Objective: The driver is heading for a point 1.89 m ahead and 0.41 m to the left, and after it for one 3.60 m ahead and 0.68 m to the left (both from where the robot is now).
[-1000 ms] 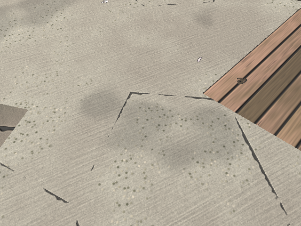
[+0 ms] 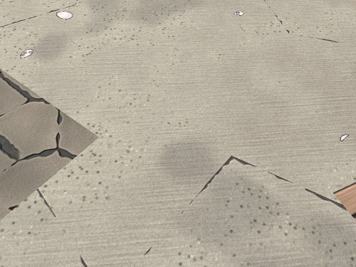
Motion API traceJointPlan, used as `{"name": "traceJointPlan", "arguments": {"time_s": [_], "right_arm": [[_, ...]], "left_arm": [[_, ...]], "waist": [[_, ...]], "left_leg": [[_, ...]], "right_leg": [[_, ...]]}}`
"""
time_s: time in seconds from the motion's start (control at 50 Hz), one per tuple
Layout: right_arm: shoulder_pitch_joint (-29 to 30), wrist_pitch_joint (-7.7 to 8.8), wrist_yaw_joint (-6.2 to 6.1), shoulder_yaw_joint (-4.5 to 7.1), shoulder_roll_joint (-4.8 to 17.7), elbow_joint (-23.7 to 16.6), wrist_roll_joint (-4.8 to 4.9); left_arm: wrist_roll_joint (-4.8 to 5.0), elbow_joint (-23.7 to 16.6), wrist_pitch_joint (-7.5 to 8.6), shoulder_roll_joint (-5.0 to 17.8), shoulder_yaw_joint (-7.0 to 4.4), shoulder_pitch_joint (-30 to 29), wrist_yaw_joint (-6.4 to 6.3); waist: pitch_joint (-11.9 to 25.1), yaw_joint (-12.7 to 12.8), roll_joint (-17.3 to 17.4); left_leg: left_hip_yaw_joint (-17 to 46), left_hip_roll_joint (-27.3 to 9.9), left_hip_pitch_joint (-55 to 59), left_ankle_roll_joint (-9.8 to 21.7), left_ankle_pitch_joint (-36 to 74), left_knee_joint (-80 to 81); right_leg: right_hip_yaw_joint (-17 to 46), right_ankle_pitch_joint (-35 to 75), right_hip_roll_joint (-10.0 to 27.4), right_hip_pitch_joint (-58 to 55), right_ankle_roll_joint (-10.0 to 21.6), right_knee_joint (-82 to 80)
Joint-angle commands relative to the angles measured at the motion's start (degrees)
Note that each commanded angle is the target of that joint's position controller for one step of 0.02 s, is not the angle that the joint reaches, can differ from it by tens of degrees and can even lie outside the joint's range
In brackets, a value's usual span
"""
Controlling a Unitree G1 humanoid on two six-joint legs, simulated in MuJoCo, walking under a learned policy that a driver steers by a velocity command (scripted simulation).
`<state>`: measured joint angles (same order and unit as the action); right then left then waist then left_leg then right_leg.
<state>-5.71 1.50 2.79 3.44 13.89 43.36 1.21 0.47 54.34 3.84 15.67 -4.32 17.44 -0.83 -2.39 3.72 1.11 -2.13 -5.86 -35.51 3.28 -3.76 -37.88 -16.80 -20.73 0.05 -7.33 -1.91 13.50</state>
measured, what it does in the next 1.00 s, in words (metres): walks ahead, turning left: left foot, then right foot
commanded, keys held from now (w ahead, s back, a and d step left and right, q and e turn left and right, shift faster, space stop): q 0.68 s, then no key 0.32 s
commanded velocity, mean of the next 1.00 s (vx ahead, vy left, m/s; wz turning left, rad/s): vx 0.10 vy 0.00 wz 0.50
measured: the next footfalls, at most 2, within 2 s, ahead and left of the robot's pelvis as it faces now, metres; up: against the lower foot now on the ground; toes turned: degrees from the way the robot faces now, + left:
left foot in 0.06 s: +0.21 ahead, +0.11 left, +0.00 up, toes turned +6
right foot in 0.58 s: +0.32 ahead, -0.08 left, +0.00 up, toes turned +26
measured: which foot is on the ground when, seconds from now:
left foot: up 0.00-0.04, down 0.06-0.58, up 0.60-0.92, down 0.94-1.00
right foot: down 0.00-0.06, up 0.08-0.56, down 0.58-0.96, up 0.98-1.00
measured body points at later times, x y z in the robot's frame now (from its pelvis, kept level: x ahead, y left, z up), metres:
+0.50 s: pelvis +0.17 +0.03 +0.01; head +0.21 +0.05 +0.46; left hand +0.27 +0.34 -0.10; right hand +0.39 -0.22 -0.08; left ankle +0.17 +0.11 -0.73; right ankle +0.29 -0.11 -0.70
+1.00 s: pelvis +0.20 +0.04 +0.01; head +0.22 +0.06 +0.46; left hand +0.16 +0.34 -0.12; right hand +0.48 -0.11 -0.08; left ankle +0.15 +0.13 -0.73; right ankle +0.29 -0.09 -0.72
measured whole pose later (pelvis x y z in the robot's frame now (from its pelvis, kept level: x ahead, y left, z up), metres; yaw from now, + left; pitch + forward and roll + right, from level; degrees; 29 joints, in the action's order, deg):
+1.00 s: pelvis +0.20 +0.04 +0.01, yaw +30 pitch +1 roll +0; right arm -9.9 -3.1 -0.5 2.7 15.4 36.4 -1.0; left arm -0.3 46.7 -0.5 17.2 -2.8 9.1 -0.5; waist -2.8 2.0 -2.0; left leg 1.1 1.6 -14.3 1.5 -14.9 -28.9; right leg -0.4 -21.8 4.3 17.4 -2.6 34.0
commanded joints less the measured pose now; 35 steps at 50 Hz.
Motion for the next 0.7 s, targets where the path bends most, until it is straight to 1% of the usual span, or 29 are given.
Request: {"name": "traceJointPlan", "arguments": {"time_s": [0.02, 0.04, 0.06, 0.08, 0.1, 0.12, 0.14, 0.16, 0.18, 0.2, 0.22, 0.24, 0.28, 0.3, 0.34, 0.38, 0.42, 0.44, 0.48, 0.52, 0.54, 0.56, 0.58, 0.6, 0.62, 0.64, 0.66, 0.68, 0.7], "right_arm": [[-2.1, 0.73, 0.77, 2.48, 7.3, -5.1, -0.18], [-11.1, 0.85, 0.26, 4.25, 10.4, -3.0, -0.2], [-17.7, 0.36, -1.19, 6.04, 14.9, -1.7, -0.33], [-13.0, 0.31, -2.0, 6.57, 21.4, -4.0, -1.51], [-15.1, 0.59, -1.4, 5.4, 18.0, -6.2, -1.94], [-12.5, 0.91, -1.15, 4.34, 14.6, -6.3, -2.02], [-9.4, 1.32, -1.06, 3.97, 12.6, -5.9, -0.76], [-6.5, 1.34, -1.52, 3.4, 10.4, -6.3, -0.18], [-4.5, 1.1, -1.79, 3.04, 9.8, -7.1, -0.78], [-3.9, 1.05, -1.83, 3.16, 10.4, -7.6, -1.59], [-3.9, 1.16, -1.92, 3.4, 11.2, -7.8, -1.75], [-4.0, 1.22, -2.12, 3.6, 11.9, -7.8, -1.62], [-4.4, 0.8, -2.85, 3.87, 12.7, -7.8, -1.15], [-4.5, 0.35, -3.27, 3.88, 12.8, -8.0, -0.86], [-4.3, -0.66, -4.0, 3.85, 12.9, -8.3, -0.49], [-4.4, -1.51, -4.5, 3.77, 12.9, -8.6, -0.57], [-4.6, -2.07, -4.75, 3.71, 12.9, -8.8, -0.82], [-4.7, -2.28, -4.79, 3.7, 12.8, -8.9, -0.9], [-4.8, -2.65, -4.77, 3.63, 12.7, -9.2, -0.91], [-4.1, -2.95, -4.79, 3.45, 12.4, -9.9, -0.57], [-2.9, -3.16, -4.9, 3.26, 12.1, -10.4, -0.17], [-2.6, -3.35, -5.05, 2.96, 11.4, -10.8, 0.01], [-5.2, -3.37, -5.01, 2.12, 8.6, -11.2, -0.74], [-8.6, -3.06, -4.89, 1.99, 7.6, -12.6, -0.39], [-9.3, -2.54, -4.63, 3.34, 13.4, -11.8, -1.26], [-9.0, -2.75, -4.45, 4.39, 15.7, -10.5, -0.52], [-9.1, -3.49, -4.62, 4.5, 14.8, -9.5, -0.19], [-8.4, -4.17, -4.71, 4.21, 13.6, -9.6, -0.21], [-7.4, -4.54, -4.47, 3.48, 11.4, -10.1, -0.11]], "left_arm": [[0.72, -3.4, -1.31, 12.2, -2.66, -2.2, -0.66], [1.17, -4.1, -1.69, 12.0, -2.42, -3.4, -0.81], [0.3, -5.1, -1.16, 10.3, -1.69, -2.6, -0.77], [-1.76, -8.4, 0.32, 2.2, 0.8, 2.6, -0.09], [-0.48, -7.7, 2.11, 7.7, 0.14, 0.8, 0.65], [1.66, -9.7, 2.39, 9.0, -0.33, -5.3, 0.74], [1.22, -10.0, 2.28, 7.8, -0.11, -6.5, 0.16], [0.0, -9.3, 1.66, 8.3, -0.42, -6.8, -0.62], [-0.26, -9.2, 0.69, 9.0, -0.8, -6.1, -0.84], [-0.56, -9.3, -0.23, 9.0, -0.94, -5.3, -0.92], [-0.83, -9.4, -0.88, 7.8, -0.75, -4.4, -1.0], [-1.02, -9.5, -1.31, 7.1, -0.54, -4.1, -1.19], [-1.33, -10.3, -1.83, 6.5, -0.28, -5.9, -1.57], [-1.32, -10.6, -2.07, 6.5, -0.22, -7.0, -1.63], [-1.07, -11.4, -2.51, 6.6, -0.14, -9.6, -1.54], [-0.71, -12.3, -2.77, 6.8, -0.13, -12.4, -1.34], [-0.55, -13.0, -2.63, 6.9, -0.14, -14.5, -1.13], [-0.52, -13.3, -2.4, 7.0, -0.17, -15.1, -1.01], [-0.49, -13.6, -1.72, 7.4, -0.32, -15.3, -0.65], [-0.32, -13.6, -0.96, 7.9, -0.6, -13.8, -0.19], [-0.25, -13.1, -0.59, 8.0, -0.81, -11.9, 0.06], [-0.43, -12.5, -0.28, 8.8, -1.19, -9.8, 0.18], [-1.33, -12.8, -0.47, 12.5, -2.02, -8.7, -0.14], [-2.78, -12.4, -1.39, 15.7, -2.66, -9.5, -0.44], [-2.29, -13.1, -1.55, 12.2, -2.12, -8.6, -0.38], [-1.87, -14.1, -1.69, 9.3, -1.31, -9.8, -0.6], [-1.39, -14.4, -2.04, 7.9, -1.01, -11.7, -0.75], [-0.64, -14.6, -2.39, 7.4, -0.79, -12.6, -0.94], [-0.62, -14.3, -2.79, 7.9, -0.72, -12.4, -1.09]], "waist": [[1.5, -5.4, -5.8], [6.6, -10.2, -5.0], [11.6, -12.9, 0.2], [18.4, -4.8, 16.5], [30.7, -9.3, 6.5], [24.5, -9.4, 3.2], [15.2, -7.0, -0.8], [11.8, -5.4, -1.4], [9.4, -3.6, -0.7], [8.9, -2.5, -0.3], [9.2, -1.8, 0.0], [9.5, -1.4, 0.5], [10.2, -1.7, 1.4], [10.6, -2.0, 2.1], [10.7, -2.8, 3.4], [9.6, -3.7, 4.7], [8.2, -4.5, 6.0], [7.8, -4.7, 6.6], [7.9, -4.8, 7.5], [8.7, -4.0, 8.3], [8.8, -2.6, 8.3], [8.8, -1.6, 7.4], [11.4, -3.2, -0.9], [9.4, -6.8, -17.1], [10.4, -4.7, -15.2], [9.7, -4.4, -10.3], [8.4, -5.0, -7.8], [7.2, -4.7, -7.8], [6.3, -4.4, -8.1]], "left_leg": [[-5.8, 6.6, 7.9, 2.9, -6.1, 1.8], [-5.8, 9.4, 20.4, 4.8, -0.4, 6.3], [2.6, 5.2, 36.7, 7.4, 12.4, 8.1], [34.6, -13.5, 56.4, 20.4, 27.8, 9.7], [43.6, -17.2, 57.6, 23.8, 29.4, 14.1], [33.3, -14.4, 52.5, 20.6, 30.6, 14.2], [25.4, -10.5, 43.0, 17.1, 29.0, 14.8], [21.8, -8.3, 36.4, 14.8, 25.6, 16.1], [19.9, -6.8, 29.4, 14.2, 25.2, 17.9], [19.4, -6.2, 25.3, 14.0, 26.6, 19.0], [18.5, -5.8, 23.5, 14.3, 29.0, 19.2], [17.3, -5.1, 22.4, 14.2, 30.9, 19.1], [16.8, -4.1, 22.4, 13.5, 30.5, 18.5], [17.0, -3.6, 22.7, 12.9, 28.0, 18.1], [18.0, -2.4, 22.6, 11.2, 19.3, 17.9], [20.1, -1.7, 22.1, 9.9, 9.5, 18.2], [22.7, -1.4, 22.2, 9.4, 3.7, 17.8], [24.0, -1.4, 22.6, 9.3, 3.1, 17.1], [26.5, -1.6, 24.2, 9.2, 6.8, 14.6], [29.2, -1.3, 26.3, 8.4, 11.7, 11.9], [29.5, 0.0, 26.2, 7.1, 11.8, 10.2], [28.7, 2.0, 23.8, 4.9, 7.9, 7.9], [23.5, 6.3, 17.9, 1.9, -7.4, -1.0], [13.1, 15.8, 4.5, -1.8, -33.6, -11.2], [11.5, 12.1, 0.5, -4.8, -36.0, -24.6], [11.3, 10.3, 0.3, -5.8, -31.7, -29.8], [10.4, 9.3, 0.0, -7.0, -28.2, -31.4], [9.8, 8.5, -1.0, -7.8, -25.6, -32.0], [8.5, 8.4, 0.1, -8.3, -23.9, -30.9]], "right_leg": [[3.0, 62.1, 16.0, 1.1, 7.9, 13.9], [2.0, 62.2, 13.8, 5.1, 5.7, 25.9], [2.2, 43.0, 10.7, 17.9, 1.7, 42.4], [5.9, -13.1, -2.1, 43.4, -3.0, 67.6], [21.6, -17.3, -2.2, 43.4, -2.1, 73.3], [22.6, -13.2, 0.8, 45.6, -0.5, 72.1], [21.6, -8.7, 3.2, 47.0, 0.0, 65.7], [21.4, -5.9, 5.2, 45.5, 0.0, 61.0], [21.4, -4.3, 5.7, 41.5, 0.1, 58.7], [21.3, -3.1, 5.1, 38.7, -0.1, 57.0], [20.9, -2.4, 4.6, 37.6, -0.8, 54.6], [20.8, -1.3, 4.1, 37.2, -1.4, 51.6], [20.9, 1.6, 3.0, 38.0, -2.5, 46.2], [21.2, 3.3, 2.6, 38.5, -3.0, 43.9], [21.9, 7.0, 1.9, 38.4, -3.6, 39.1], [22.6, 8.9, 1.0, 38.2, -3.7, 34.6], [23.2, 8.7, 0.1, 37.8, -3.5, 30.6], [23.5, 7.9, -0.4, 37.4, -3.4, 28.9], [23.7, 5.4, -1.3, 35.7, -2.9, 25.7], [23.5, 4.9, -1.8, 32.4, -1.9, 20.2], [22.9, 8.9, -1.7, 28.8, -0.9, 13.7], [23.3, 17.0, 0.6, 22.7, 0.4, 7.2], [31.5, 27.2, 11.5, 14.2, 4.4, 6.9], [44.6, 43.8, 21.7, 9.1, 14.9, 6.7], [48.1, 45.5, 26.0, 9.0, 20.0, 6.8], [41.2, 43.5, 22.5, 10.0, 18.1, 8.0], [35.3, 39.8, 18.3, 11.0, 14.9, 8.8], [32.2, 37.1, 16.4, 11.5, 13.5, 8.6], [29.9, 37.0, 15.0, 13.2, 13.5, 7.9]]}}
Keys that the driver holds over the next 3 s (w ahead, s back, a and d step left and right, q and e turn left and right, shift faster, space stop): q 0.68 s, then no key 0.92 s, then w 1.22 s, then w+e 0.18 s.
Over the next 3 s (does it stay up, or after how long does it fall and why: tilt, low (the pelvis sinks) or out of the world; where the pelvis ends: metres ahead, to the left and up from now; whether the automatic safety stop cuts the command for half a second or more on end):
stays up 0.77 0.31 0.02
